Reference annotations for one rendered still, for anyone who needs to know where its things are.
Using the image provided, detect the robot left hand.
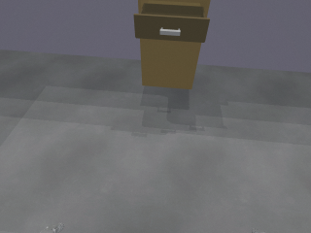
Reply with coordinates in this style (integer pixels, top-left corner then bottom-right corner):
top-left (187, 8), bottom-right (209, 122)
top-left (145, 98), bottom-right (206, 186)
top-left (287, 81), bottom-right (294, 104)
top-left (40, 223), bottom-right (65, 233)

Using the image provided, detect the cabinet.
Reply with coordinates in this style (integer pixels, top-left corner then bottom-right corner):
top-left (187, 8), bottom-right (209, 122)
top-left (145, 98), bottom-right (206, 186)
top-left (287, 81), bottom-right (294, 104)
top-left (138, 0), bottom-right (211, 89)

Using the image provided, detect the handle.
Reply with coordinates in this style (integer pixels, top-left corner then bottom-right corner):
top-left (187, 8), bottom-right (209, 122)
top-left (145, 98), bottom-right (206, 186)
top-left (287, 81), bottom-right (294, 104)
top-left (159, 27), bottom-right (181, 36)

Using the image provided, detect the drawer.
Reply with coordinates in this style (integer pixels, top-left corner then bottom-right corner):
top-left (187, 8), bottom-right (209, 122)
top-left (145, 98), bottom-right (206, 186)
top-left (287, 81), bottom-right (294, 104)
top-left (133, 3), bottom-right (210, 43)

